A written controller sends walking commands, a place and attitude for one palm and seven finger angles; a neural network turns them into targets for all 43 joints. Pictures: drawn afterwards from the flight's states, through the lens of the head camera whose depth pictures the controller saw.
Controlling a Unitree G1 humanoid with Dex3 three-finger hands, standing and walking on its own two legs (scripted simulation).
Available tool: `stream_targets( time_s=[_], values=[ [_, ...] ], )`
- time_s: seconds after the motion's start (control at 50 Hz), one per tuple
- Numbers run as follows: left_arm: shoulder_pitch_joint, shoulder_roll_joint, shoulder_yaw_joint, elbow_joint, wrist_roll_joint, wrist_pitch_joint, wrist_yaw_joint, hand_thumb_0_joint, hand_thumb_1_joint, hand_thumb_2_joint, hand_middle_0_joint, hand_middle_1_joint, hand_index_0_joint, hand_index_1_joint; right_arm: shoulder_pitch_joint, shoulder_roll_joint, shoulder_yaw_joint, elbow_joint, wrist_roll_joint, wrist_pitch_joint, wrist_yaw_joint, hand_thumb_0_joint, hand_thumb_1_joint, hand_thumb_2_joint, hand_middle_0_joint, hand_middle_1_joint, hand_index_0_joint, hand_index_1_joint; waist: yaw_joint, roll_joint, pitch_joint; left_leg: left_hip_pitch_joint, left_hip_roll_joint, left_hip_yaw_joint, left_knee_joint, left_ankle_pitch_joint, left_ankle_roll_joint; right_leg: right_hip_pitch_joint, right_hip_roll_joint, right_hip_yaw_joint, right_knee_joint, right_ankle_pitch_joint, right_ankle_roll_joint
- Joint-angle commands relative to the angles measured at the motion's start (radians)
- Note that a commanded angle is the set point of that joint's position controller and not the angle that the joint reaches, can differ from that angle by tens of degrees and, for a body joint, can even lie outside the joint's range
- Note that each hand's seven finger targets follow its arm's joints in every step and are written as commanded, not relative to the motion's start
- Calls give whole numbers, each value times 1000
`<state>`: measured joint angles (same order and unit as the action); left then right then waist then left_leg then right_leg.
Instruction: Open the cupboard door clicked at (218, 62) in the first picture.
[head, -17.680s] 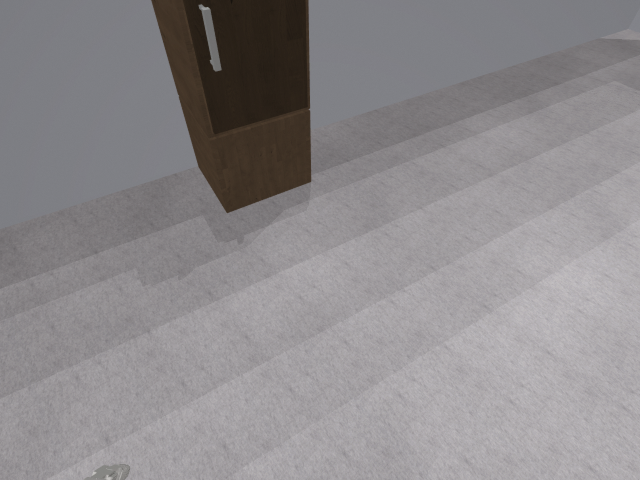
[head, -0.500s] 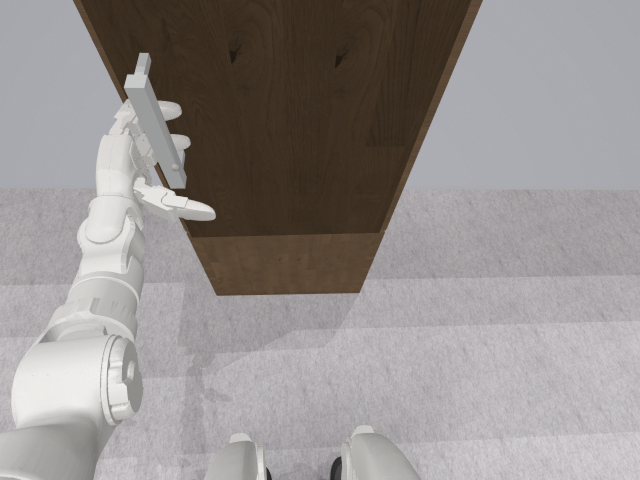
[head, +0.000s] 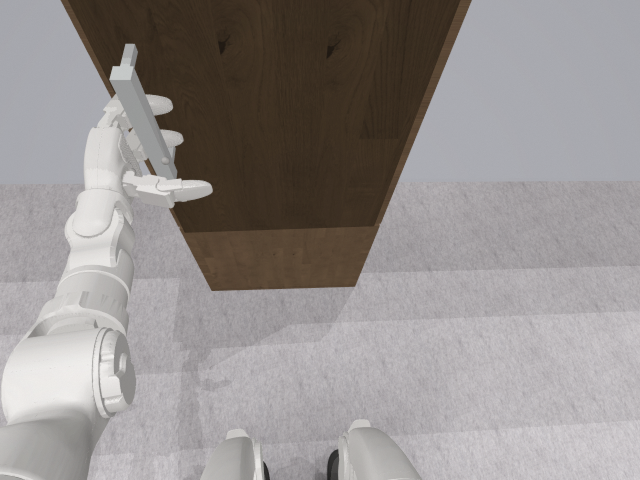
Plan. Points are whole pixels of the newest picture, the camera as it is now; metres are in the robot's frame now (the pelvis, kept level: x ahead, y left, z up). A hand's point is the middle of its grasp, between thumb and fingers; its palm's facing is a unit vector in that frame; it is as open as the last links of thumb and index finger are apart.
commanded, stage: close the thumb around the handle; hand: left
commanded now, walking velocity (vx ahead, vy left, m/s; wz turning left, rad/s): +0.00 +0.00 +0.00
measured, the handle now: (151, 121) +0.55 +0.18 +0.07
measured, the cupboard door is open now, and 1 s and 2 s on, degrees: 1 17 43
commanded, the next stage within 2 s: pull the door open along its arc in 0.46 s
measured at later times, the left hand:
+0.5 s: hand (165, 160) +0.49 +0.16 +0.06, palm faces -0.01 -1.00 -0.01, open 5.8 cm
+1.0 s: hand (179, 227) +0.40 +0.13 +0.07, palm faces -0.04 -1.00 +0.02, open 6.1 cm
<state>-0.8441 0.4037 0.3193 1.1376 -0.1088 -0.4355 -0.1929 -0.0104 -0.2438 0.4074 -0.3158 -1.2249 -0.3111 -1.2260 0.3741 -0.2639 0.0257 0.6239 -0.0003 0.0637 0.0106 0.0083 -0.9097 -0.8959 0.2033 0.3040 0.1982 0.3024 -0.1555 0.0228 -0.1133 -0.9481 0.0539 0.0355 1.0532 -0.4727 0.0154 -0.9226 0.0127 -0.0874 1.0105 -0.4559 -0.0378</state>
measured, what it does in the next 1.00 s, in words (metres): stands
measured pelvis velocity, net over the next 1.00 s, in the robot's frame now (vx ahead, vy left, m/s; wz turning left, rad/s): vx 0.02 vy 0.00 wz -0.03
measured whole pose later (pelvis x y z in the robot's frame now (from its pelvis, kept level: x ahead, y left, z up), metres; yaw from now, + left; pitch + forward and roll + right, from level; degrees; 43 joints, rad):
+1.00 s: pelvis +0.02 +0.00 +0.02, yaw -2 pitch +17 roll -1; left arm -0.26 0.19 0.18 0.53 -0.19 -0.39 -0.13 0.02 0.71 0.74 -0.33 -1.32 -0.33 -1.32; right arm 0.35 -0.24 0.00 0.54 0.02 0.07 0.04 0.01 -0.91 -0.90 0.20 0.30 0.20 0.30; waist -0.08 0.02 -0.14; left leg -0.75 0.05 0.08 0.93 -0.46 0.02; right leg -0.76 0.02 -0.04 0.91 -0.44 -0.03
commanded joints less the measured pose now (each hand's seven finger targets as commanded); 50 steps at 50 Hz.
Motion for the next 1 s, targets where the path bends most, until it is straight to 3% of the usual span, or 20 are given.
stream_targets(
  time_s=[0.0, 0.04, 0.06, 0.1, 0.24, 0.4, 0.42, 0.44, 0.46, 0.5, 0.54, 0.56, 0.6, 0.62, 0.76, 0.84, 0.92, 0.94, 0.96, 0.98],
  values=[
    [-458, 196, 12, -219, -10, -76, -2, 0, 228, 612, -352, -1278, -352, -1278, 156, -165, -64, -54, -3, -23, -10, 0, -900, -900, 200, 300, 200, 300, -20, 66, -465, 322, -43, -68, -90, 360, 20, 212, 37, 72, -119, 373, 21],
    [-432, 198, 13, -242, -5, -82, -4, 0, 340, 660, -360, -1290, -360, -1290, 150, -163, -67, -58, -1, -22, -8, 0, -900, -900, 200, 300, 200, 300, 0, 111, -508, 356, -43, -68, -92, 389, 13, 218, 35, 72, -112, 389, 18],
    [-428, 159, -15, -248, -9, -80, -7, 0, 396, 684, -364, -1296, -364, -1296, 148, -157, -65, -59, -1, -22, -5, 0, -900, -900, 200, 300, 200, 300, -7, 103, -503, 367, -42, -68, -93, 398, 13, 213, 37, 67, -115, 394, 18],
    [-424, 190, 11, -218, -12, -77, -3, 0, 508, 732, -372, -1308, -372, -1308, 153, -165, -66, -54, -1, -20, -8, 0, -900, -900, 200, 300, 200, 300, -16, 55, -462, 331, -41, -69, -92, 370, 18, 214, 38, 70, -121, 378, 20],
    [-447, 162, -13, -243, -5, -89, 3, 0, 900, 900, -400, -1350, -400, -1350, 152, -162, -68, -49, -3, -21, -5, 0, -900, -900, 200, 300, 200, 300, -14, 88, -479, 379, -36, -81, -96, 398, 10, 179, 38, 58, -110, 372, 17],
    [-420, 169, 1, -249, -3, -94, 9, 0, 900, 900, -400, -1350, -400, -1350, 152, -164, -72, -52, -5, -16, -3, 0, -900, -900, 200, 300, 200, 300, -8, 68, -482, 379, -37, -78, -94, 412, 13, 195, 41, 59, -110, 387, 16],
    [-427, 167, -7, -269, -1, -98, 11, 0, 900, 900, -400, -1350, -400, -1350, 149, -161, -71, -53, -4, -15, -2, 0, -900, -900, 200, 300, 200, 300, -3, 102, -501, 393, -38, -76, -95, 435, 10, 199, 38, 62, -108, 405, 16],
    [-402, 149, -15, -253, -2, -93, 9, 0, 900, 900, -400, -1350, -400, -1350, 146, -158, -70, -54, -3, -14, 0, 0, -900, -900, 200, 300, 200, 300, -2, 90, -493, 392, -39, -74, -94, 436, 10, 201, 39, 60, -112, 408, 17],
    [-404, 169, -1, -256, 0, -94, 10, 0, 900, 900, -400, -1350, -400, -1350, 147, -162, -72, -53, -3, -13, -2, 0, -900, -900, 200, 300, 200, 300, -2, 65, -484, 378, -37, -77, -95, 426, 10, 205, 39, 59, -110, 402, 18],
    [-433, 130, -34, -258, 0, -94, 12, 0, 900, 900, -400, -1350, -400, -1350, 147, -157, -70, -53, -4, -14, -1, 0, -900, -900, 200, 300, 200, 300, -14, 90, -463, 390, -37, -79, -97, 424, 10, 180, 40, 55, -110, 392, 15],
    [-413, 156, -13, -249, 5, -95, 17, 0, 900, 900, -400, -1350, -400, -1350, 147, -161, -73, -49, -4, -11, -3, 0, -900, -900, 200, 300, 200, 300, -5, 86, -481, 394, -36, -80, -92, 436, 8, 184, 38, 58, -107, 398, 16],
    [-418, 201, 21, -241, 6, -92, 19, 0, 900, 900, -400, -1350, -400, -1350, 147, -167, -72, -47, -5, -10, -4, 0, -900, -900, 200, 300, 200, 300, -5, 78, -474, 376, -37, -75, -91, 419, 10, 192, 37, 62, -112, 395, 19],
    [-380, 191, 15, -274, 5, -98, 11, 0, 900, 900, -400, -1350, -400, -1350, 147, -162, -72, -62, -5, -9, -3, 0, -900, -900, 200, 300, 200, 300, 12, 103, -501, 405, -38, -76, -98, 463, 9, 214, 38, 60, -105, 421, 13],
    [-349, 178, 16, -290, -4, -99, 8, 0, 900, 900, -400, -1350, -400, -1350, 142, -157, -71, -67, -3, -8, -1, 0, -900, -900, 200, 300, 200, 300, 22, 91, -527, 412, -39, -72, -98, 488, 9, 237, 39, 59, -104, 447, 16],
    [-62, 114, -12, -448, -46, -77, -9, 0, 900, 900, -400, -1350, -400, -1350, 93, -145, -77, -128, 14, -3, 8, 0, -900, -900, 200, 300, 200, 300, 72, 48, -508, 385, -46, -39, -139, 489, 14, 361, 38, 64, -133, 519, 17],
    [186, 59, -32, -608, -84, -57, -4, 0, 900, 900, -400, -1350, -400, -1350, 57, -135, -80, -169, 25, -10, 15, 0, -900, -900, 200, 300, 200, 300, 109, 2, -466, 366, -48, -20, -173, 499, 17, 438, 33, 63, -152, 567, 19],
    [466, -8, -73, -814, -108, -43, 10, 0, 900, 900, -400, -1350, -400, -1350, 1, -119, -79, -214, 31, -28, 22, 0, -900, -900, 200, 300, 200, 300, 139, -3, -412, 365, -52, -7, -203, 498, 18, 486, 24, 63, -162, 596, 19],
    [495, -47, 53, -891, -175, -36, 148, 0, 900, 900, -400, -1350, -400, -1350, -40, -82, -80, -218, 26, -42, 22, 0, -900, -900, 200, 300, 200, 300, 224, -19, -403, 343, -51, 3, -216, 495, 2, 499, 26, 45, -169, 571, 18],
    [576, -144, -56, -919, -142, -21, 213, 0, 900, 900, -400, -1350, -400, -1350, -54, -78, -74, -227, 18, -53, 29, 0, -900, -900, 200, 300, 200, 300, 192, 7, -365, 360, -55, 6, -222, 469, -2, 475, 27, 40, -171, 545, 21],
    [621, -156, -59, -960, -122, -16, 269, 0, 900, 900, -400, -1350, -400, -1350, -58, -77, -74, -224, 14, -60, 35, 0, -900, -900, 200, 300, 200, 300, 193, 0, -335, 356, -52, -2, -224, 467, -8, 462, 23, 30, -168, 522, 17]
  ],
)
